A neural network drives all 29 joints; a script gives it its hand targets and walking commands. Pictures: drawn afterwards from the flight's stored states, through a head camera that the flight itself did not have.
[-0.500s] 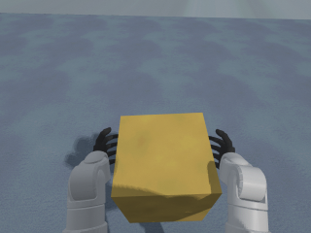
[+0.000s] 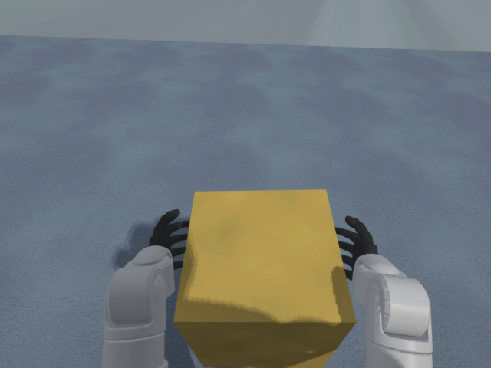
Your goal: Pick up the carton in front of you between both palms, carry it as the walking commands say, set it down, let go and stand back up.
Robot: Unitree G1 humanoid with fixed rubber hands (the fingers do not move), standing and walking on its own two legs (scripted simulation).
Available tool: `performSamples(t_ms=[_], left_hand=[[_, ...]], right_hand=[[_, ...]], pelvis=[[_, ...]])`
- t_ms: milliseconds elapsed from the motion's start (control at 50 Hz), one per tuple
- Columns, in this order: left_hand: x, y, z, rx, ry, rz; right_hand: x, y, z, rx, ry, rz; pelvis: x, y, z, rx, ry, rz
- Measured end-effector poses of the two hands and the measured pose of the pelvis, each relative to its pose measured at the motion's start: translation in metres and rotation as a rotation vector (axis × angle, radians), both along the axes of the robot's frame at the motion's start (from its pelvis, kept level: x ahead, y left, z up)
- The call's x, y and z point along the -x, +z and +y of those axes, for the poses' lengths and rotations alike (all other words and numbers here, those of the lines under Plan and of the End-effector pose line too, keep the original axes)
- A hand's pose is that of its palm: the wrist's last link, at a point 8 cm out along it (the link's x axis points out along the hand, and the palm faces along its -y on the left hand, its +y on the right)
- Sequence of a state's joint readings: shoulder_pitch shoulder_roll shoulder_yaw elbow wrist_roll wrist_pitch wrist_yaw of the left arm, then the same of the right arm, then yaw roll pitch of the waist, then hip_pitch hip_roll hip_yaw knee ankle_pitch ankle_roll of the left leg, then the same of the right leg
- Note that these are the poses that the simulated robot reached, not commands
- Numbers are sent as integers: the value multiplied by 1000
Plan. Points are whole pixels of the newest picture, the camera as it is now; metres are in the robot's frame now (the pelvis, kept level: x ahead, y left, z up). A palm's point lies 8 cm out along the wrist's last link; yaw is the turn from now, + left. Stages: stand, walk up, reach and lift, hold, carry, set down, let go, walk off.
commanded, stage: carry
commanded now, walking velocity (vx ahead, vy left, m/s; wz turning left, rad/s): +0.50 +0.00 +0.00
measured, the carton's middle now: (261, 283) +0.27 +0.00 +0.02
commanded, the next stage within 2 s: none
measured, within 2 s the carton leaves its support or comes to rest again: neither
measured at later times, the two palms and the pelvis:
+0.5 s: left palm (211, 142) +0.57 +0.12 +0.10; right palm (342, 150) +0.57 -0.18 +0.09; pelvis +0.30 -0.03 +0.00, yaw +1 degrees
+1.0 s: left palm (216, 88) +0.89 +0.14 +0.08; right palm (312, 91) +0.88 -0.16 +0.09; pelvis +0.62 +0.00 +0.00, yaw -2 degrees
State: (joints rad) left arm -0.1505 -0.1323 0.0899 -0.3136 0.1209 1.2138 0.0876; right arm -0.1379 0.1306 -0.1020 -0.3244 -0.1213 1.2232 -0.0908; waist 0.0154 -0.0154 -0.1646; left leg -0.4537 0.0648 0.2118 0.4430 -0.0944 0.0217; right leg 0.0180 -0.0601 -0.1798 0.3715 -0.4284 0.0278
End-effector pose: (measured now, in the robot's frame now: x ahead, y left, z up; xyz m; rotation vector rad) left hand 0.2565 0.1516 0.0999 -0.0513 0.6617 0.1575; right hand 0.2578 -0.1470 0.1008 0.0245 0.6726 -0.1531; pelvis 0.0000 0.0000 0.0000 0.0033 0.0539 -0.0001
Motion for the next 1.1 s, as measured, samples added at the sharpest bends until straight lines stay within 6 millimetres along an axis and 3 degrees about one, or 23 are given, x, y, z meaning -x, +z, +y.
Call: performSamples(t_ms=[40,120,240,360,480,580,680,840,960,1020,1100], left_hand=[[-30,-10,6,11,-8,15],[-74,-20,7,15,-33,102],[-139,-7,1,12,-63,89],[-213,12,-9,0,-36,7],[-297,2,-33,-36,-4,-7],[-343,-13,-39,-39,30,114],[-394,-4,-38,-38,50,110],[-509,15,-31,-23,14,6],[-607,-11,-12,15,-13,3],[-643,-22,-8,16,-30,85],[-687,-22,-7,13,-55,136]], right_hand=[[-27,-7,6,16,-4,15],[-61,-18,7,14,-37,102],[-118,-4,1,15,-64,89],[-201,13,-9,1,-38,7],[-296,-8,-33,-31,-6,-8],[-352,-23,-38,-36,24,112],[-408,-15,-38,-28,48,107],[-512,7,-32,-20,8,4],[-601,-7,-12,14,-23,0],[-632,-18,-8,16,-42,81],[-668,-17,-6,21,-62,134]], pelvis=[[-25,-5,7,-18,-15,2],[-63,7,16,1,-35,17],[-125,22,16,20,-27,25],[-202,20,-1,12,-20,21],[-293,-5,-30,13,12,-1],[-343,9,-44,-7,37,11],[-396,22,-48,-25,30,21],[-503,17,-33,-15,17,19],[-596,-8,-7,-18,-19,-3],[-628,1,1,-4,-35,5],[-670,16,7,21,-36,15]])
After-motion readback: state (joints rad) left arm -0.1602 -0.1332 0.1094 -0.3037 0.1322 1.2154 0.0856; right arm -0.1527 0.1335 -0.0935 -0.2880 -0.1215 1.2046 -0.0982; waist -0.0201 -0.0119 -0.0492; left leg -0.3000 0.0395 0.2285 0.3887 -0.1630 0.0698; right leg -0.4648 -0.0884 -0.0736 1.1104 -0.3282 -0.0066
